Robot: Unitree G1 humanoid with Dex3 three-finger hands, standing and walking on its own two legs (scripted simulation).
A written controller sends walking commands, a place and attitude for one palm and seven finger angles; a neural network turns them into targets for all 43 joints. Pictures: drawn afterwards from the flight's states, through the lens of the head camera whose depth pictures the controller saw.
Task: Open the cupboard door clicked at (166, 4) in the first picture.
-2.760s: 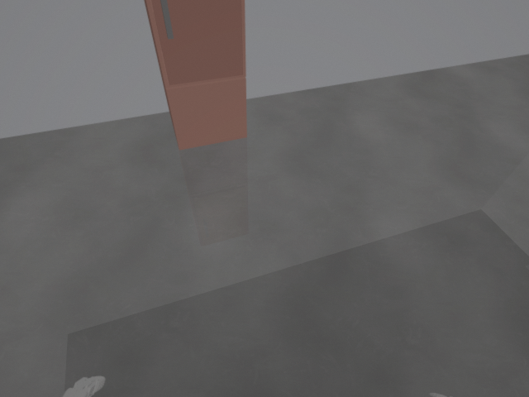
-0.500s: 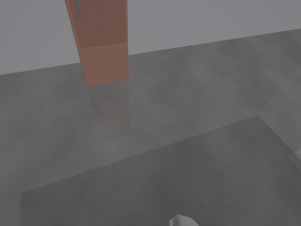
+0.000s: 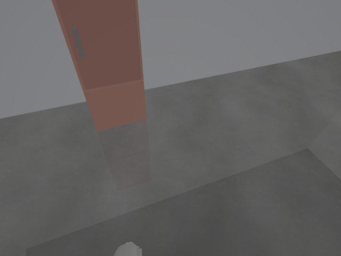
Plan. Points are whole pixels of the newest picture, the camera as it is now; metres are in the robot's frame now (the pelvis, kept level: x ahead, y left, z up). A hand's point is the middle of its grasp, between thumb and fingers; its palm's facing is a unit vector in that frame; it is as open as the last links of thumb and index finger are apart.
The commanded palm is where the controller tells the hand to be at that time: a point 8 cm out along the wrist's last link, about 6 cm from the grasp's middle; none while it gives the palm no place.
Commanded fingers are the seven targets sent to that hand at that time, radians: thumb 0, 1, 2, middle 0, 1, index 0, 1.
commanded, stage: walk to a spot facing it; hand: left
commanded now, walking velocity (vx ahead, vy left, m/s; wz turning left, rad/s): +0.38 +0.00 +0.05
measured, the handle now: (78, 42) +1.12 +0.54 -0.03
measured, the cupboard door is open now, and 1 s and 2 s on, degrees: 0 0 0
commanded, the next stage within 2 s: turn to face it in 0.68 s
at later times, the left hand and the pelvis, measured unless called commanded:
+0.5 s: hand (95, 217) +0.26 +0.24 -0.17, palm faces +0.02 -0.99 -0.16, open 7.4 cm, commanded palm none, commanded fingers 0.00 0.90 0.90 -0.20 -0.30 -0.20 -0.30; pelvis +0.22 +0.06 +0.01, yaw -3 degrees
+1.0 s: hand (133, 158) +0.48 +0.16 -0.16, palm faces -0.02 -0.97 -0.22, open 7.2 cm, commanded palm none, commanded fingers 0.00 0.90 0.90 -0.20 -0.30 -0.20 -0.30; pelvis +0.41 -0.02 +0.00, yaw -3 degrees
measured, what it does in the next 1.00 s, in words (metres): walks ahead: left foot, then right foot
